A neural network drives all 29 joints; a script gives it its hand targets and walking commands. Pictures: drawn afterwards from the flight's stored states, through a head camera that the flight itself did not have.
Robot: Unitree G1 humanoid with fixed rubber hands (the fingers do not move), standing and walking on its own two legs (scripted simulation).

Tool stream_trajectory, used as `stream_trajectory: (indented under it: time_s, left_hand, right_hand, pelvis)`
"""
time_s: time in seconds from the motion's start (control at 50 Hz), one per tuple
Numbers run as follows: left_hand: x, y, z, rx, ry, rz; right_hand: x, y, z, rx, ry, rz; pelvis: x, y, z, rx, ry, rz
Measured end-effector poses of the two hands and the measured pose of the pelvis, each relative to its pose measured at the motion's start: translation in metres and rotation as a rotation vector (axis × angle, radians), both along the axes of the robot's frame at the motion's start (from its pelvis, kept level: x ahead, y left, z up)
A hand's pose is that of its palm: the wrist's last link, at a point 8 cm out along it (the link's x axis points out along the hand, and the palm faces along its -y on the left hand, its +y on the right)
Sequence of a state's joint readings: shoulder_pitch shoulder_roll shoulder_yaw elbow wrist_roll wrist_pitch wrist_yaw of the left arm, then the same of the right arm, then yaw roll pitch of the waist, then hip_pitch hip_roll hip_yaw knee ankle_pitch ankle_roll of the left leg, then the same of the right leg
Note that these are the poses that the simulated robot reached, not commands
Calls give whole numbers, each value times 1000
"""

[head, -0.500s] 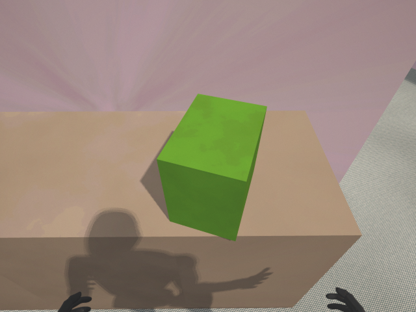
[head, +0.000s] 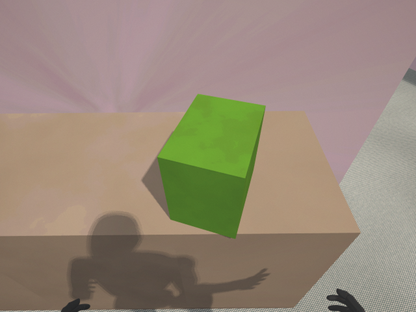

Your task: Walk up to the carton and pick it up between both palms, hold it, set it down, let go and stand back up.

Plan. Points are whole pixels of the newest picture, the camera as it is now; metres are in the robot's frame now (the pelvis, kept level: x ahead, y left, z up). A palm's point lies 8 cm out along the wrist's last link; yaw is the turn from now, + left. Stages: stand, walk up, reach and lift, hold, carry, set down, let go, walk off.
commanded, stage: stand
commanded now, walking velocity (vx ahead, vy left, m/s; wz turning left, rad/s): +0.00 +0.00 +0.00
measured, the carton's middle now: (216, 164) +0.44 -0.02 +0.02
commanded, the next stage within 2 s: none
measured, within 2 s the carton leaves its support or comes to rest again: neither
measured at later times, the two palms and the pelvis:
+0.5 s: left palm out of the picture +0.10 +0.28 -0.08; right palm out of the picture +0.11 -0.28 -0.09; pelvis +0.00 +0.00 +0.00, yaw +0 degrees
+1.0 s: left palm out of the picture +0.09 +0.29 -0.08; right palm out of the picture +0.10 -0.28 -0.09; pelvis +0.00 +0.00 +0.00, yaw +0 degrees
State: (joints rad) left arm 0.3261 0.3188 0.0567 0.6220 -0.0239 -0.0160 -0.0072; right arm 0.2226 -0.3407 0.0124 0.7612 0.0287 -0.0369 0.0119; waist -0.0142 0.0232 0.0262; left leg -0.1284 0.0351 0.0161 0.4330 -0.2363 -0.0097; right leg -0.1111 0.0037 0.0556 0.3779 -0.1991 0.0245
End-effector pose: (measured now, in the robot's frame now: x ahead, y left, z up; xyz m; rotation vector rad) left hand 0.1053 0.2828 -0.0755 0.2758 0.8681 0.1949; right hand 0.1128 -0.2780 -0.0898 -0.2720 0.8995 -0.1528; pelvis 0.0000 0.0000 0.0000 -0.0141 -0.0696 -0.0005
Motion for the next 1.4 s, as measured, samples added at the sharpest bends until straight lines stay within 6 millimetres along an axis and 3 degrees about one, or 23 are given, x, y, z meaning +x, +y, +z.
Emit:
stream_trajectory:
  time_s: [1.4]
  left_hand:
    - [-21,3,-13,-3,90,26]
  right_hand:
    - [-15,-7,-5,-16,52,-18]
  pelvis:
    - [-4,-1,0,2,-2,0]
